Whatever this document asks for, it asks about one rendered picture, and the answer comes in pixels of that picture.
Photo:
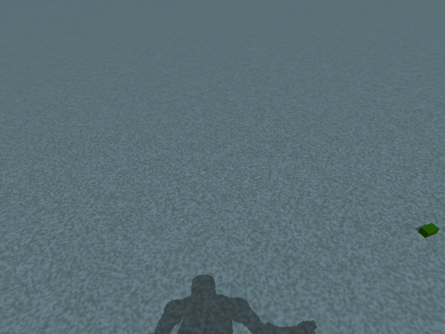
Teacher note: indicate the small box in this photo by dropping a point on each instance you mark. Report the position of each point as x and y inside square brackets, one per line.
[428, 230]

